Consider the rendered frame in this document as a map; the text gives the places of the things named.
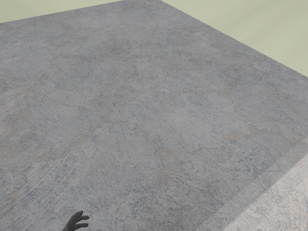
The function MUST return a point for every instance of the left robot hand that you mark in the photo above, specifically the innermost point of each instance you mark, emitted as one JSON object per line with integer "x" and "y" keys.
{"x": 72, "y": 226}

